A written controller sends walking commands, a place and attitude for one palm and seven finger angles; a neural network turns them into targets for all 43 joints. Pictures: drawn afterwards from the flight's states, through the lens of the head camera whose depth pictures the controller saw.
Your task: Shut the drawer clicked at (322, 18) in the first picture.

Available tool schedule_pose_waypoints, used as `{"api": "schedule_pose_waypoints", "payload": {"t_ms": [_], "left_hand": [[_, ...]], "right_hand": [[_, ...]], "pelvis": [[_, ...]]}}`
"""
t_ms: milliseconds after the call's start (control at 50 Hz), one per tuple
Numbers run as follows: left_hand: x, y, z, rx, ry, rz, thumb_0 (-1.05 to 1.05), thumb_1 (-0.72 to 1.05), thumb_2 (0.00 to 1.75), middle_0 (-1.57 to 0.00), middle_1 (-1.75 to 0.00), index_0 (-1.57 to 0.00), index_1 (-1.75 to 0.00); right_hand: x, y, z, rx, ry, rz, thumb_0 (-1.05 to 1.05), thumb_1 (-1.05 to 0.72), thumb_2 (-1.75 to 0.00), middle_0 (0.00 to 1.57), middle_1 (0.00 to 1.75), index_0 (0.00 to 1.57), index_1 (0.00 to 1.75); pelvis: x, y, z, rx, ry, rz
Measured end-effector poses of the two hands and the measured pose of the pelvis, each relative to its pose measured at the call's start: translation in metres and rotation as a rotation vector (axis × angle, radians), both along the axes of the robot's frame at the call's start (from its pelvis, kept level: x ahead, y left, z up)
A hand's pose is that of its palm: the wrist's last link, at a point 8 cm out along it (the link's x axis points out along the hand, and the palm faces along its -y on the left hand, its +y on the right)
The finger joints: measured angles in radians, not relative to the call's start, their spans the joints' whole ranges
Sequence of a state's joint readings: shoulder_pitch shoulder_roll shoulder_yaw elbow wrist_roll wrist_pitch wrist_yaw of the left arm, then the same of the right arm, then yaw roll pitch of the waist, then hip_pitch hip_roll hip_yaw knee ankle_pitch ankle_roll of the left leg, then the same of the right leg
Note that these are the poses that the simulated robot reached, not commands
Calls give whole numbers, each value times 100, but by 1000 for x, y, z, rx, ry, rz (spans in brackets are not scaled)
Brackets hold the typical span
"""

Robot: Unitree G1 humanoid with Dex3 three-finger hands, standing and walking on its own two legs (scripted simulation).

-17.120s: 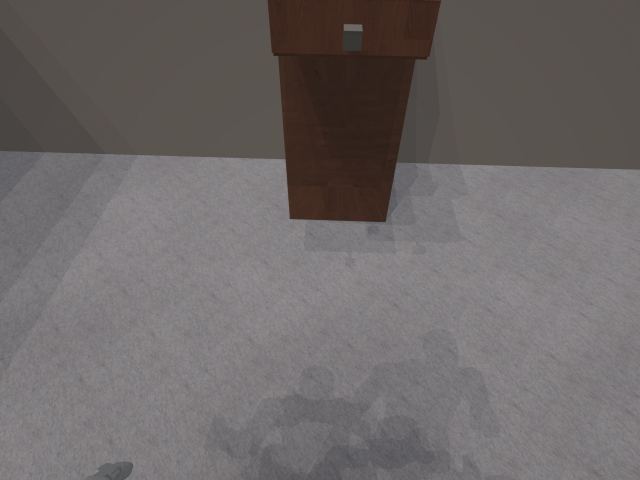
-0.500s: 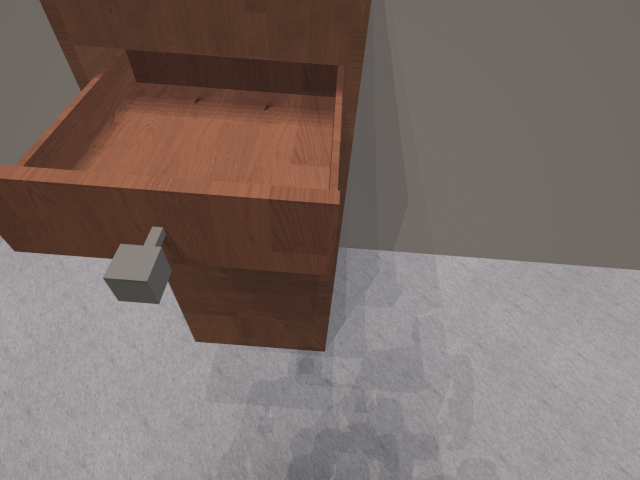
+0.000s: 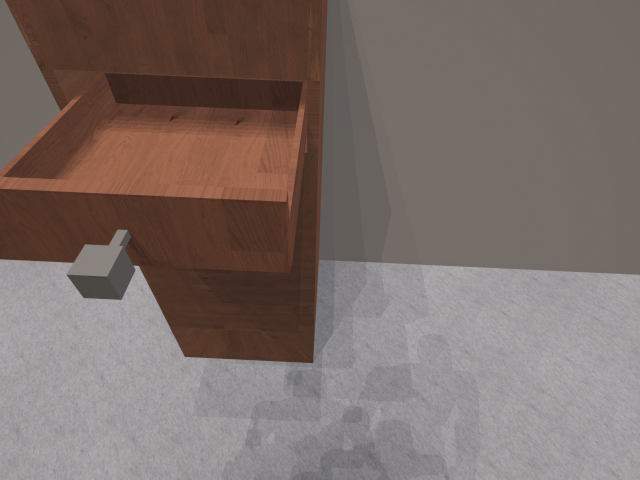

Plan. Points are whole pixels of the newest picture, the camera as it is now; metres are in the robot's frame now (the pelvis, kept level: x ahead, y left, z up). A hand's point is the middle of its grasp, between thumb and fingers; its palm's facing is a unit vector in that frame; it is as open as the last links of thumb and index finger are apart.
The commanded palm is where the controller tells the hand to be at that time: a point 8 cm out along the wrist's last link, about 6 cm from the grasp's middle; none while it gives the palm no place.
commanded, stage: come to a stop and stand still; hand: left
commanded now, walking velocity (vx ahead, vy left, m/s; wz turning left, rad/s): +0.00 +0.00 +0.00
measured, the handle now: (110, 258) +0.31 +0.26 +0.14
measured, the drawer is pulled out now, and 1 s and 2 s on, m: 0.28 0.28 0.28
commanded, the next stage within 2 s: look again from close up in 0.16 s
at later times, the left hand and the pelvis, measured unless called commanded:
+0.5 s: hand out of the picture +0.00 +0.20 -0.18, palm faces +0.04 -0.98 -0.18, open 7.3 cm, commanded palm none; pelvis +0.00 +0.04 +0.00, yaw +0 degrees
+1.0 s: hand (111, 468) +0.14 +0.25 -0.03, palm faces +0.29 -0.94 -0.20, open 7.0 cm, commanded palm +0.08 +0.27 -0.03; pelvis -0.01 +0.06 -0.01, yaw +3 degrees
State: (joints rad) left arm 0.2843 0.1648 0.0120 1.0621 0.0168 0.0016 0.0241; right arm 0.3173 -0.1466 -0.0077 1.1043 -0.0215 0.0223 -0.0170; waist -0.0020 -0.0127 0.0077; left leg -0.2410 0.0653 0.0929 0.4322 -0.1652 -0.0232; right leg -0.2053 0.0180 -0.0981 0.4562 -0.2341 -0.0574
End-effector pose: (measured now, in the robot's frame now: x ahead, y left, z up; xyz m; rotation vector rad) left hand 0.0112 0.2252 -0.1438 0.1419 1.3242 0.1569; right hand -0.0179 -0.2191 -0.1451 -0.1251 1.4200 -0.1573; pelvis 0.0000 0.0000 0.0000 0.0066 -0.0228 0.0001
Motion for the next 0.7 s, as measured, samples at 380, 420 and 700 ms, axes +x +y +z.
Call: {"api": "schedule_pose_waypoints", "payload": {"t_ms": [380,420,700], "left_hand": [[-21,5,-6,-21,45,-12,1,91,90,-20,-30,-20,-30],[-18,13,-7,-15,25,-7,1,91,90,-20,-30,-20,-30],[-33,40,-6,-24,46,9,1,91,90,-19,-30,-20,-30]], "right_hand": [[-2,43,-10,49,-62,-26,0,-91,-90,20,30,20,30],[1,45,-9,37,-68,-8,1,-92,-90,20,30,20,30],[9,51,3,-7,-72,24,1,-91,-90,20,30,20,30]], "pelvis": [[-1,25,-5,-16,-24,-4],[-2,30,-5,-15,-22,0],[-6,50,-2,-14,0,4]]}}
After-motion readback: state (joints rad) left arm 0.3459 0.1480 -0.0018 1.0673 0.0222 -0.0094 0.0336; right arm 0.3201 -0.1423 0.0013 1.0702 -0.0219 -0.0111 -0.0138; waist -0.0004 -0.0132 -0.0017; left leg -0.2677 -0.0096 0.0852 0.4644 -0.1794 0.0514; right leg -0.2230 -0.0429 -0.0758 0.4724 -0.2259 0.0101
